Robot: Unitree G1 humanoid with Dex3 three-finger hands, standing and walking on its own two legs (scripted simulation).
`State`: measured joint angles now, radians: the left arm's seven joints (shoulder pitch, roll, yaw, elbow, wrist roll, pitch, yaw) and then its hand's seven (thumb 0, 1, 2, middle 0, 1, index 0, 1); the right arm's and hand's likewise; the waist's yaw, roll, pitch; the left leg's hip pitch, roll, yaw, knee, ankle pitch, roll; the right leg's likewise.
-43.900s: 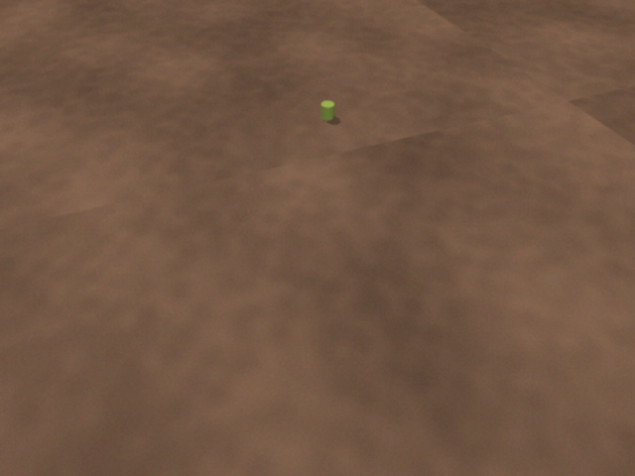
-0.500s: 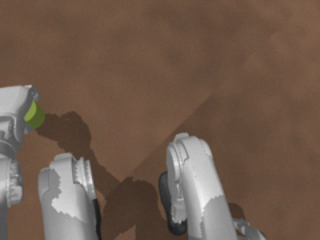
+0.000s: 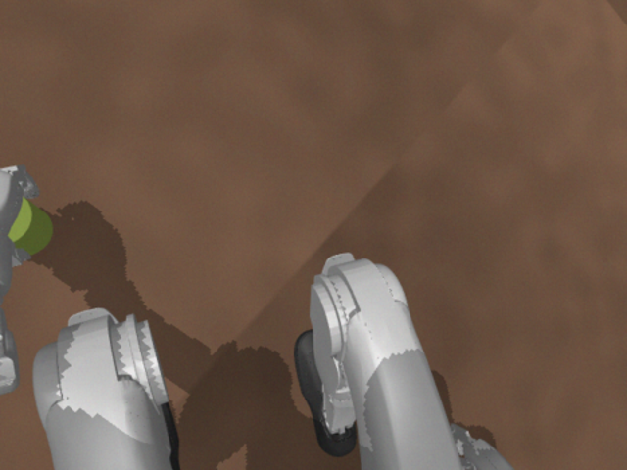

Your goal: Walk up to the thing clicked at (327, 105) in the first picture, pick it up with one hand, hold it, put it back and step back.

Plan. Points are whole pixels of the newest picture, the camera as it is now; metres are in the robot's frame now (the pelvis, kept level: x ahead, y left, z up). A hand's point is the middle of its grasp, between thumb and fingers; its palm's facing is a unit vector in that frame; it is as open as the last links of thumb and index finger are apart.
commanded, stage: rest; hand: left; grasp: from above
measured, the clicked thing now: (9, 224) +0.44 +0.29 -0.25
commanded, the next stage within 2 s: open in 0.42 s
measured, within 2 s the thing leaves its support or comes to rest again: neither
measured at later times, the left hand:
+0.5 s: hand out of the picture +0.43 +0.29 -0.22, palm faces -0.43 -0.15 -0.89, open 9.6 cm
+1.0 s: hand (0, 225) +0.44 +0.30 -0.23, palm faces -0.42 -0.14 -0.90, open 12.3 cm
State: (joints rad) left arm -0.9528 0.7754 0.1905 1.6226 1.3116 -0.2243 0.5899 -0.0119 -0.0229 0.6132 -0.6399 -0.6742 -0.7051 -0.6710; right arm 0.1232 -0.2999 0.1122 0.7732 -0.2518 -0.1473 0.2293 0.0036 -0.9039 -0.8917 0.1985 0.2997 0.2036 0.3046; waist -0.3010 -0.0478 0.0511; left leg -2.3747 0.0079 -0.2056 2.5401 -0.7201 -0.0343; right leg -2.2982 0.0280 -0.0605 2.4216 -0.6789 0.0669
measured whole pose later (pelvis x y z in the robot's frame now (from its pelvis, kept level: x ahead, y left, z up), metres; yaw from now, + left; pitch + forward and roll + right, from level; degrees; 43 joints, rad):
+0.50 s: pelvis +0.00 +0.00 +0.00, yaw -2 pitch +28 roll -11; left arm -1.01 0.87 0.17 1.78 1.33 -0.25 0.66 -0.01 -0.03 0.62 -0.65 -0.66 -0.72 -0.66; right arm 0.11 -0.32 0.17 0.77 -0.29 -0.20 0.26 0.00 -0.91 -0.90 0.20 0.30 0.20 0.30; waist -0.33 -0.07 0.08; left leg -2.37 0.01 -0.24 2.57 -0.72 -0.03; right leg -2.27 0.04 -0.08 2.42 -0.66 0.07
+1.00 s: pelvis -0.01 +0.01 +0.00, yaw -3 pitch +27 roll -13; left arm -1.01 0.90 0.16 1.78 1.32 -0.23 0.68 0.00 -0.27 0.85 -0.30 -0.88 -0.32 -0.88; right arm 0.11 -0.33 0.21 0.76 -0.31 -0.25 0.30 0.00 -0.90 -0.89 0.20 0.30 0.20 0.31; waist -0.35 -0.09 0.11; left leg -2.36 0.01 -0.25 2.58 -0.72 -0.02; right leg -2.26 0.05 -0.10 2.41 -0.66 0.07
